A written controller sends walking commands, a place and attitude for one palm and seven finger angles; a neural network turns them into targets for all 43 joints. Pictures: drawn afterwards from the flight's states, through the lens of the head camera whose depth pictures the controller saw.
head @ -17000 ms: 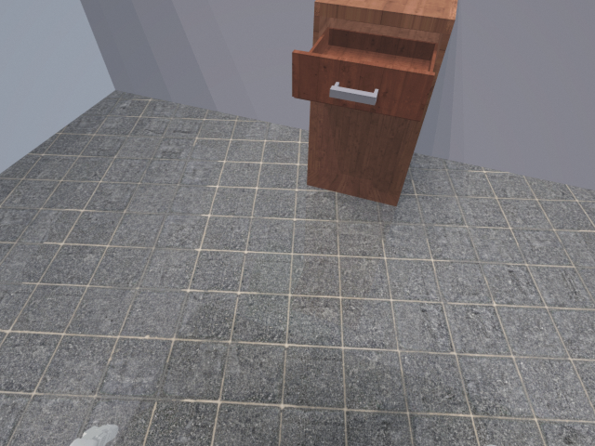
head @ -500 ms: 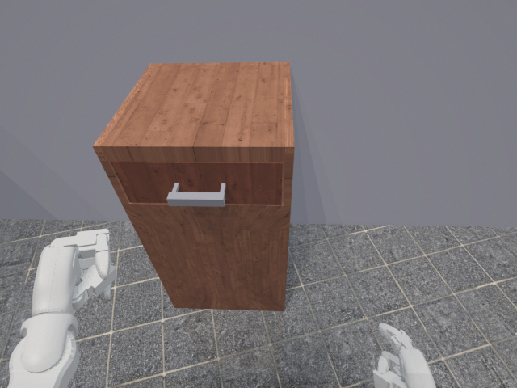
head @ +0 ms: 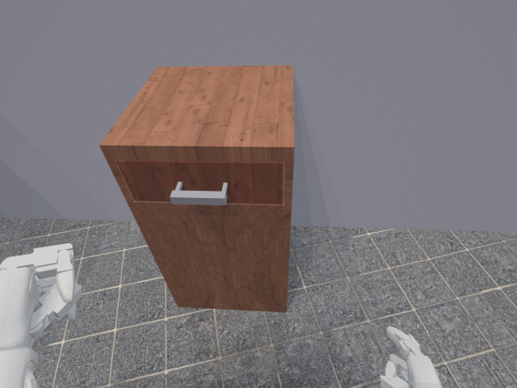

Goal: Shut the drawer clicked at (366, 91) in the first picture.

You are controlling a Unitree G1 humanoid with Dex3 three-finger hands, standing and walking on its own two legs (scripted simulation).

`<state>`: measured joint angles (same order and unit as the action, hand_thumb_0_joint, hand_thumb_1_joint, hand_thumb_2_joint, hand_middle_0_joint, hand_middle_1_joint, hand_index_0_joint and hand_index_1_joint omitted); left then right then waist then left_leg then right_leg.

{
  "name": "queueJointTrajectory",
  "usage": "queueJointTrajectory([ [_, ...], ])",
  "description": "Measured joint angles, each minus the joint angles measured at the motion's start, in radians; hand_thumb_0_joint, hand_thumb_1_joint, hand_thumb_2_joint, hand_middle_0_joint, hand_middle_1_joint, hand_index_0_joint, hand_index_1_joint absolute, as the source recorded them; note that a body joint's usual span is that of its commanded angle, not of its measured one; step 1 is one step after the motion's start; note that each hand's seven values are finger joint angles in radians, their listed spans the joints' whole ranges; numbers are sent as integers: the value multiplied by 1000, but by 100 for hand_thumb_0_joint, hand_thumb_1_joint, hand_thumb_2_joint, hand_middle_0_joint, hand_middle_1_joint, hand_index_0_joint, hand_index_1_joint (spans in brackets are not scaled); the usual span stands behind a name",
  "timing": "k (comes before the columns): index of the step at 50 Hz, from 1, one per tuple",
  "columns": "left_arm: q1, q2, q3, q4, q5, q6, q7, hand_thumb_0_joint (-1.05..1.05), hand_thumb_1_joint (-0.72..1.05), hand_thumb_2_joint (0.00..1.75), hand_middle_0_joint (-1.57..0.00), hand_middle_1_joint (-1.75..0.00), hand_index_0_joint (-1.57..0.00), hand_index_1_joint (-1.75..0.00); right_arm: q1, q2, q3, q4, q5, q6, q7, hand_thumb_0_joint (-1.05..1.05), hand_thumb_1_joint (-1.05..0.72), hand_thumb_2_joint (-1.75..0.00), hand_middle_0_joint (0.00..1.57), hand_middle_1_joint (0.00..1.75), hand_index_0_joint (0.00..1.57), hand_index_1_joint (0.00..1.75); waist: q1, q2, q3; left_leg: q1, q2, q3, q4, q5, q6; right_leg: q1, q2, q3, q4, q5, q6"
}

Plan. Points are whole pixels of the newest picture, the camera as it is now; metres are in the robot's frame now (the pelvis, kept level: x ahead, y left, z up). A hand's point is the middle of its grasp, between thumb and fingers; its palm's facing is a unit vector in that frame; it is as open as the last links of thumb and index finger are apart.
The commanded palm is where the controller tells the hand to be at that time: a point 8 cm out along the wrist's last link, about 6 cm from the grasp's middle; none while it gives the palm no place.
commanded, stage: step back with the hand held close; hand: left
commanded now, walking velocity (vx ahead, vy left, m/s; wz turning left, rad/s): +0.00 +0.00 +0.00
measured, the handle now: (200, 191) +0.56 +0.22 -0.06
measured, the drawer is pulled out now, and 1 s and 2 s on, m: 0.00 0.00 0.00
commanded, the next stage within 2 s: stop stepping back and stand still in 1.54 s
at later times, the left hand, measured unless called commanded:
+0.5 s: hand (46, 302) +0.16 +0.26 +0.15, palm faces +0.28 -0.81 -0.51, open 3.3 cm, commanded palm +0.10 +0.31 +0.17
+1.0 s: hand out of the picture +0.10 +0.27 +0.16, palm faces +0.34 -0.80 -0.49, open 3.2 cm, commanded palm +0.02 +0.32 +0.17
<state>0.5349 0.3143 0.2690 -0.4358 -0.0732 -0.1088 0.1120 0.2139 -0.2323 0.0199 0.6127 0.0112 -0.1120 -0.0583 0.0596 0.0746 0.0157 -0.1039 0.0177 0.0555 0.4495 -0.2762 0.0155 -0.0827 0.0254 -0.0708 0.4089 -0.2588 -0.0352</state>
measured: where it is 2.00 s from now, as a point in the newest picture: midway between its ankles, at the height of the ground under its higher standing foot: outside the picture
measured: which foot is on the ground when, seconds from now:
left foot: down 0.00-1.00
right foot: down 0.00-0.92, up 0.94-1.00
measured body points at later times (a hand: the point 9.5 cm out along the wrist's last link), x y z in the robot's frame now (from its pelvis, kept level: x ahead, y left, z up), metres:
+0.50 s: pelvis -0.04 +0.03 +0.00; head -0.01 +0.03 +0.44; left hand +0.14 +0.30 +0.18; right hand +0.12 -0.22 -0.08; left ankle -0.02 +0.11 -0.74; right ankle -0.02 -0.09 -0.74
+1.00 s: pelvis -0.11 +0.03 -0.02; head -0.08 +0.05 +0.43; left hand +0.07 +0.31 +0.19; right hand +0.04 -0.21 -0.09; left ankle -0.02 +0.11 -0.74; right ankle -0.08 -0.09 -0.73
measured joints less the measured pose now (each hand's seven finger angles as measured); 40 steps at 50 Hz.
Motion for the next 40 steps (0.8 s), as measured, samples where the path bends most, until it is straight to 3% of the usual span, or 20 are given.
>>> queueJointTrajectory([
  [3, 5, 11, 5, -23, 3, -10, -2, 1, 89, 90, -140, -160, -141, -160, 7, 0, 1, -2, -1, -6, 1, 2, -91, -90, 20, 30, 20, 30, -4, 0, -5, -1, 2, 1, 3, -2, -1, 0, 2, 1, -1, 0, -1],
  [9, 0, 43, 98, -23, 15, -98, 2, 1, 89, 90, -140, -160, -141, -160, -24, -3, -13, -22, -8, 43, 16, 1, -90, -90, 20, 30, 20, 30, -39, -3, -2, -56, 10, 18, 6, 9, 2, -53, 10, 18, -18, 30, 4],
  [17, 83, 50, 58, -43, 24, -88, -7, 1, 89, 90, -140, -160, -141, -160, -30, -13, -48, -50, -1, 100, 15, 1, -91, -90, 20, 30, 20, 30, -78, -32, 27, -119, -12, 42, -3, 38, 26, -136, -14, 40, 8, 49, 26],
  [26, 115, 112, 118, -157, 29, -106, 19, 1, 89, 90, -140, -160, -141, -160, -10, 11, -40, -70, -6, 89, 2, 2, -91, -90, 20, 30, 20, 30, -61, -82, 27, -182, -31, 43, 51, 45, 47, -207, -37, 40, 83, 46, 41],
  [40, 73, 37, 97, -143, 55, -134, 31, 1, 89, 90, -140, -160, -141, -160, -9, 32, -12, -70, -15, 34, 6, 1, -90, -90, 20, 30, 20, 30, -50, -60, 31, -288, -21, 26, 168, 19, 56, -283, -30, 24, 142, 77, 37],
])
